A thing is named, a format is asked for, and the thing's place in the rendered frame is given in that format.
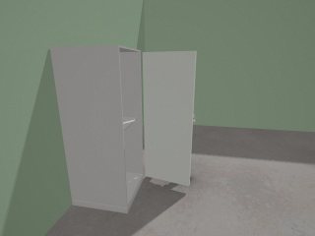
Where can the fridge door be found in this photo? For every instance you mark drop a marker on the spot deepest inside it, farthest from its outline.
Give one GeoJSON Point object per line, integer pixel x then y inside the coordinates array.
{"type": "Point", "coordinates": [168, 95]}

